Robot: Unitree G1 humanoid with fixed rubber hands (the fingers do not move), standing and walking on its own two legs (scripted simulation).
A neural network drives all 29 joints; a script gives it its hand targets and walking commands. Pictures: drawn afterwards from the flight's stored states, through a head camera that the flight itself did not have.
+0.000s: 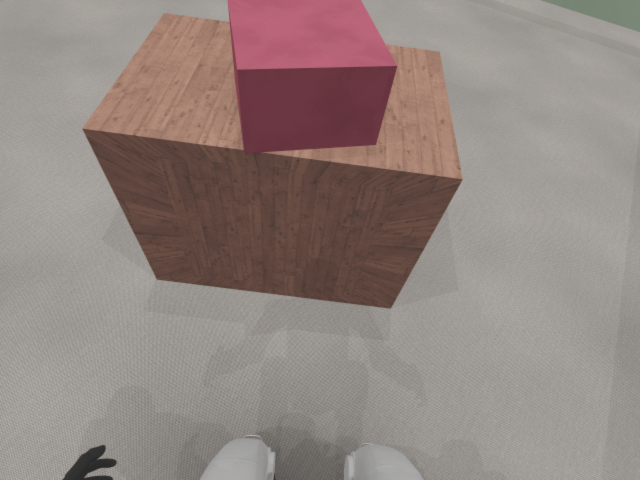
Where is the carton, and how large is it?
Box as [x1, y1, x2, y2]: [228, 0, 396, 152]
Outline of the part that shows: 228,0 234,74 244,152 375,144 394,76 396,64 360,0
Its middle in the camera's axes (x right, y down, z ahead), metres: -0.03 -0.35 +0.84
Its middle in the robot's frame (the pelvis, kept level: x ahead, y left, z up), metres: +0.86 +0.05 -0.01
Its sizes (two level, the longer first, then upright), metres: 0.291 0.266 0.189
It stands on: a pedestal, 0.64 m high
